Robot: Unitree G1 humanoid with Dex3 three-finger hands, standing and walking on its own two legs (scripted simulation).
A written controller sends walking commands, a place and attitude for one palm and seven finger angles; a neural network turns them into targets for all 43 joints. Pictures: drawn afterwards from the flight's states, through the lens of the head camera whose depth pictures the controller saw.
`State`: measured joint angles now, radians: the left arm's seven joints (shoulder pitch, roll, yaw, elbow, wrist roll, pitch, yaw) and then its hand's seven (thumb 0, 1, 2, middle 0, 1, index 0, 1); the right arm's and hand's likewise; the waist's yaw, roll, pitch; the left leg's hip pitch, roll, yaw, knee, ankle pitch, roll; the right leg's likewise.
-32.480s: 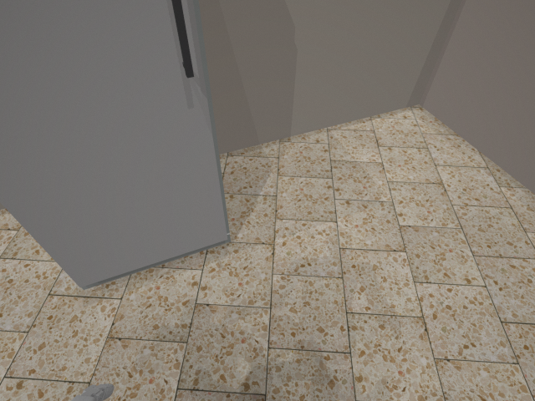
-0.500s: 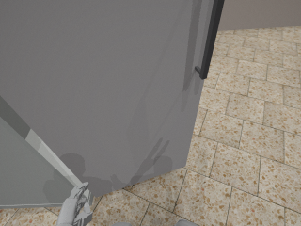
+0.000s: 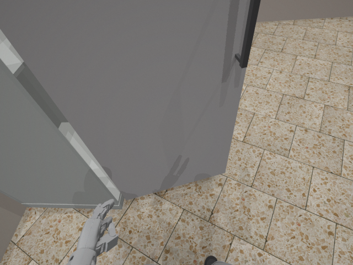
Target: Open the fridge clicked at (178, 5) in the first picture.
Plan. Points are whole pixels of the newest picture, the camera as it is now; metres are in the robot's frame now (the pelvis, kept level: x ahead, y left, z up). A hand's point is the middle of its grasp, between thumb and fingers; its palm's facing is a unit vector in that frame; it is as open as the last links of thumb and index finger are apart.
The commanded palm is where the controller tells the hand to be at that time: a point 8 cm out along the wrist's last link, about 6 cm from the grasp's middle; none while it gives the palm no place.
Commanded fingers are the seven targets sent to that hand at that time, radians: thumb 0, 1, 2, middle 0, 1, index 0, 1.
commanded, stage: stop stepping back and stand still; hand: right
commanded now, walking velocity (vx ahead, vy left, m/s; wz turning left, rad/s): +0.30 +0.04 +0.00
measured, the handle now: out of the picture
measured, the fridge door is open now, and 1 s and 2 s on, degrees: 73 73 73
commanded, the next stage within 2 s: let the arm hang, fingers relaxed in 1.14 s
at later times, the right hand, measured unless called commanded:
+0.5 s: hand out of the picture +0.11 -0.30 +0.17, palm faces +0.45 +0.78 -0.44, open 7.4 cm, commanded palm +0.05 -0.33 +0.18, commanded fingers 0.00 -0.90 -0.90 0.20 0.30 0.20 0.30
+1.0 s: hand out of the picture +0.14 -0.34 +0.16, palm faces +0.47 +0.77 -0.44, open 7.4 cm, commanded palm +0.08 -0.36 +0.18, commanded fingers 0.00 -0.90 -0.90 0.20 0.30 0.20 0.30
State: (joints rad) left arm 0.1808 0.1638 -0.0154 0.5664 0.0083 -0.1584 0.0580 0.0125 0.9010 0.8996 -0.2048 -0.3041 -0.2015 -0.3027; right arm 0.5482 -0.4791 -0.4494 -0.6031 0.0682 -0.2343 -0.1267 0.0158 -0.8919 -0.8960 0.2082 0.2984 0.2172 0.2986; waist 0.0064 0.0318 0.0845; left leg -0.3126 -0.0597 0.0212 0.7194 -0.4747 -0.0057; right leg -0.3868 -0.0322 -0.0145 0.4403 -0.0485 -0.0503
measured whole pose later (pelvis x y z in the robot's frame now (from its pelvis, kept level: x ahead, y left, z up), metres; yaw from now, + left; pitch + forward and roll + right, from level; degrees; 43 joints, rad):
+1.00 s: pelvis -0.04 -0.06 +0.00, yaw -3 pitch +0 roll +1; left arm 0.21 0.17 -0.04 0.63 0.00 -0.14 0.07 0.01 0.90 0.90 -0.21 -0.30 -0.20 -0.30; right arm 0.51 -0.41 -0.41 -0.43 0.03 -0.24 -0.13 0.01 -0.89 -0.90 0.21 0.30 0.22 0.30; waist -0.02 0.02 0.01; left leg -0.19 -0.03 0.00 0.44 -0.24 0.01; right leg -0.24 0.02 -0.04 0.49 -0.24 -0.05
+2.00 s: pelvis -0.04 -0.07 +0.01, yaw -4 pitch -1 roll +1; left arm 0.30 0.13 -0.01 1.12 0.02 0.00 0.04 0.01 0.91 0.90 -0.20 -0.30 -0.20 -0.30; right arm 0.30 -0.16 0.01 1.16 -0.01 0.01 -0.03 0.00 -0.92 -0.90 0.19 0.30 0.20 0.30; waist 0.00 -0.01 0.03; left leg -0.16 0.01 0.01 0.40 -0.23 -0.01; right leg -0.20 0.06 -0.03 0.41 -0.20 -0.07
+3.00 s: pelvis -0.03 -0.05 +0.01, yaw -4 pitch -1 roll +0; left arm 0.12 0.28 0.00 1.12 0.02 -0.01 0.02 0.01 0.90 0.90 -0.20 -0.30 -0.20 -0.30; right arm 0.12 -0.28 -0.01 1.14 -0.01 -0.01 0.00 0.00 -0.91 -0.90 0.20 0.30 0.21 0.30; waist 0.01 0.00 0.05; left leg -0.11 -0.01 0.02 0.33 -0.20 0.01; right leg -0.14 0.04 -0.03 0.33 -0.18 -0.05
